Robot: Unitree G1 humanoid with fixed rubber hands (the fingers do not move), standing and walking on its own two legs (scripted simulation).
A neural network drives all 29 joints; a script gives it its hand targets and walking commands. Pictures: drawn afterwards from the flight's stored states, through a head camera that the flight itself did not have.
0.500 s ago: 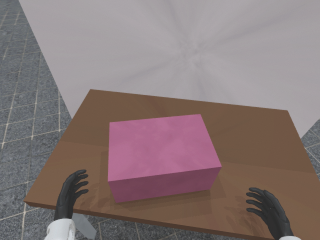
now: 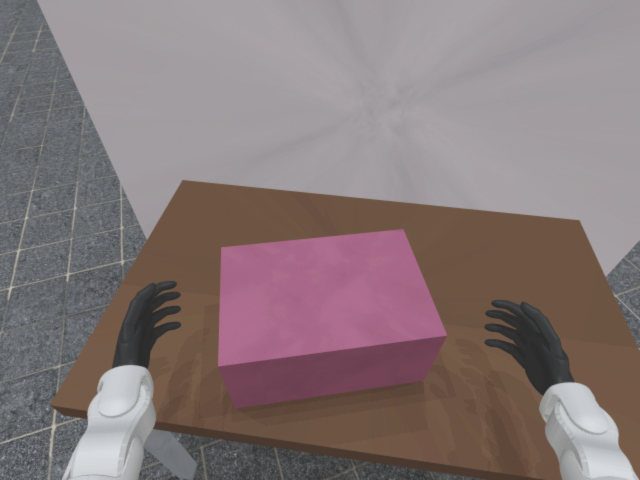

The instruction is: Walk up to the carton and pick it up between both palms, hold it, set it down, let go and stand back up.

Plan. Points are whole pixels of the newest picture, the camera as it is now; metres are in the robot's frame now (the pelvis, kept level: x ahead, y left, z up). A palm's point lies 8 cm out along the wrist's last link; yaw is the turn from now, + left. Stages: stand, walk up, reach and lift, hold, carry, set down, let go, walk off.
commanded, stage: reach and lift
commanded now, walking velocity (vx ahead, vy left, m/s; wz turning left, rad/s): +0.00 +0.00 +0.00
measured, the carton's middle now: (323, 314) +0.39 +0.03 -0.07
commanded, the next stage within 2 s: none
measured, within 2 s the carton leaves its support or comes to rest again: neither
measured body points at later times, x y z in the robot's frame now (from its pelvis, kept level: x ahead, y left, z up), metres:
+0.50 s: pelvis +0.00 +0.00 +0.00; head +0.02 -0.01 +0.45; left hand +0.34 +0.26 +0.07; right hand +0.38 -0.24 +0.06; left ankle -0.01 +0.13 -0.74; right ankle +0.01 -0.11 -0.74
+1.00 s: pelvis +0.00 +0.00 +0.00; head +0.04 -0.01 +0.45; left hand +0.37 +0.27 +0.07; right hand +0.43 -0.22 +0.07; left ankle -0.01 +0.13 -0.74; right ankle +0.01 -0.11 -0.74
